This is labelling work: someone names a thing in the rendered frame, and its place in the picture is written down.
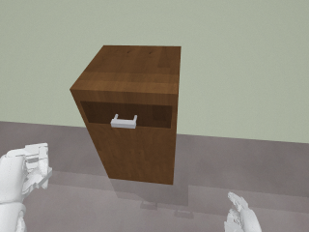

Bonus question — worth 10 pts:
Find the handle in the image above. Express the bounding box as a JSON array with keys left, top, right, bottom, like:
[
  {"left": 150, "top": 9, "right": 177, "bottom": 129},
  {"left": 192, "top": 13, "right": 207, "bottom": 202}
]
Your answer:
[{"left": 110, "top": 114, "right": 137, "bottom": 129}]

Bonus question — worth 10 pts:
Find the drawer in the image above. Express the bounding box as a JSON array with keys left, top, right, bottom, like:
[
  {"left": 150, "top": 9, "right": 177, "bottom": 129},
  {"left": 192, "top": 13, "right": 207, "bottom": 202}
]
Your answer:
[{"left": 80, "top": 101, "right": 173, "bottom": 129}]

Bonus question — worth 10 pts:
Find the left robot forearm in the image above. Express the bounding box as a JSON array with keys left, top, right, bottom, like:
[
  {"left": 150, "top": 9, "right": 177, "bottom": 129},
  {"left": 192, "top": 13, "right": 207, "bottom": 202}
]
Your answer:
[{"left": 0, "top": 202, "right": 27, "bottom": 232}]

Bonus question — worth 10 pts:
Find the robot left hand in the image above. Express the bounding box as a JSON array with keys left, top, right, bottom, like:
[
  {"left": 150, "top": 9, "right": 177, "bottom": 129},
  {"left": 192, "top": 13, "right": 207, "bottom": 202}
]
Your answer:
[{"left": 0, "top": 143, "right": 52, "bottom": 204}]

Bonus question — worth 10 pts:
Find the cabinet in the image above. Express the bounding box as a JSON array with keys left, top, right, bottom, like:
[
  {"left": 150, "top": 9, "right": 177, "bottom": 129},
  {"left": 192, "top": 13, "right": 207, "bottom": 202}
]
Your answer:
[{"left": 70, "top": 44, "right": 182, "bottom": 186}]

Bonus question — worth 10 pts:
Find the robot right hand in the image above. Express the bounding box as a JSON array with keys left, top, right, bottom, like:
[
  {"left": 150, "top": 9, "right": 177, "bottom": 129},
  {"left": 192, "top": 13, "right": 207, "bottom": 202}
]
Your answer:
[{"left": 224, "top": 192, "right": 262, "bottom": 232}]

